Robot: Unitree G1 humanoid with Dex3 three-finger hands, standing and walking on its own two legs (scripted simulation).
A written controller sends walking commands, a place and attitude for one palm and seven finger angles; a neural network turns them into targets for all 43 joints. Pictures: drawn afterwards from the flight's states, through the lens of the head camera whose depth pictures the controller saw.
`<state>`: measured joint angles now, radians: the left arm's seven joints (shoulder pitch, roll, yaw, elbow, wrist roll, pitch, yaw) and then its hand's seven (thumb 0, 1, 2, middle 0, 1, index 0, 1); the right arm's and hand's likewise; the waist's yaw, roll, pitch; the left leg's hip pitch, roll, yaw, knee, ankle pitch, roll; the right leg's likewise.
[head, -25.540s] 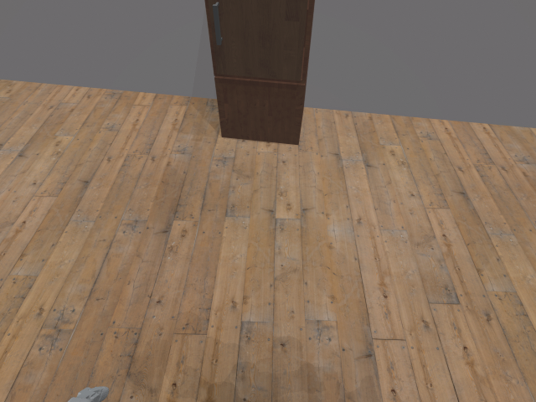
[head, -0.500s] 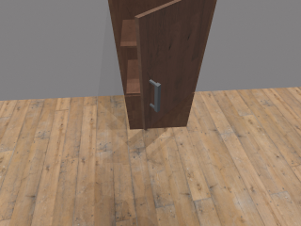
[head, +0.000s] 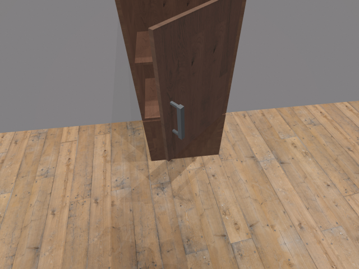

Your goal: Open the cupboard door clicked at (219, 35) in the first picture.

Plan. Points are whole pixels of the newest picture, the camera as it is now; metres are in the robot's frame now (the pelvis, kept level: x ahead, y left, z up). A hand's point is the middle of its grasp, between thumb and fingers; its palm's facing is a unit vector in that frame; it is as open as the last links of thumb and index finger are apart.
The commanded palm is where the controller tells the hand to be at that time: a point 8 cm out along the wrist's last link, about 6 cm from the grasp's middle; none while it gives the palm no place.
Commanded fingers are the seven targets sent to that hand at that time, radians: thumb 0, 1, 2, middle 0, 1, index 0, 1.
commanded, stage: let the arm hang, fingers relaxed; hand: left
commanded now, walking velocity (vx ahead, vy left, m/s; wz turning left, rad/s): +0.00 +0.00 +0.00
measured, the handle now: (177, 120) +0.63 +0.04 -0.10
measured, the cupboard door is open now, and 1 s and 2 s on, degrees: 41 41 41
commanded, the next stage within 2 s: look to check the result in 0.04 s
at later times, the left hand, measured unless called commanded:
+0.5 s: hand out of the picture -0.01 +0.16 -0.17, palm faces +0.04 -0.98 -0.19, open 7.4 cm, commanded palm none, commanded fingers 0.00 0.90 0.90 -0.20 -0.30 -0.20 -0.30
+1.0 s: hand out of the picture +0.03 +0.18 -0.18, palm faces -0.04 -0.97 -0.22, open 7.4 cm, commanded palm none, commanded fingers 0.00 0.90 0.90 -0.20 -0.30 -0.20 -0.30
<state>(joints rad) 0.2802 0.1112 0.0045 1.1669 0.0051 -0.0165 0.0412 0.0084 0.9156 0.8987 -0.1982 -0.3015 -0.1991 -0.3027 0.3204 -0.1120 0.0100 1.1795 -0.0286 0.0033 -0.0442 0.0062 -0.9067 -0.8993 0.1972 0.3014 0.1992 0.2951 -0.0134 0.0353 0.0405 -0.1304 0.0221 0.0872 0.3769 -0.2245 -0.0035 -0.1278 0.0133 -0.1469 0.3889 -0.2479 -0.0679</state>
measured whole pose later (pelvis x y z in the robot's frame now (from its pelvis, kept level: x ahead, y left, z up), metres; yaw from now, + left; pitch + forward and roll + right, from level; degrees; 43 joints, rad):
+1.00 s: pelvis +0.01 +0.00 -0.01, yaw -6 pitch +0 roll +1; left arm 0.26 0.15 0.06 1.09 0.02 0.04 0.02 0.00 0.90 0.90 -0.20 -0.30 -0.20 -0.30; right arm 0.25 -0.15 -0.04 1.08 -0.03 0.03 -0.06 0.01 -0.91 -0.90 0.20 0.30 0.20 0.30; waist 0.00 0.01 0.07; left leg -0.18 0.07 0.18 0.51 -0.32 -0.01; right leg -0.22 0.05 -0.06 0.52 -0.31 -0.08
